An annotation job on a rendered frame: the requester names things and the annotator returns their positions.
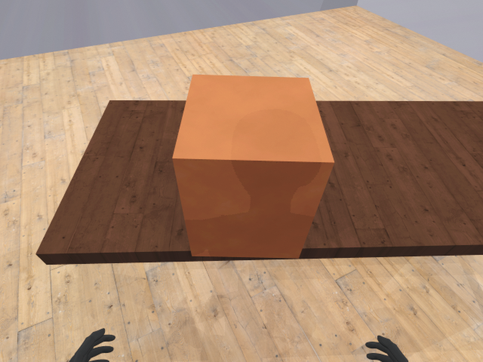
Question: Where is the right robot hand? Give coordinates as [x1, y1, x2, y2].
[365, 336, 408, 362]

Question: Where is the table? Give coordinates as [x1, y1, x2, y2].
[36, 100, 483, 265]

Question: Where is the carton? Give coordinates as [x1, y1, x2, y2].
[172, 75, 334, 259]

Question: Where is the left robot hand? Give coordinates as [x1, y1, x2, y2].
[69, 328, 115, 362]

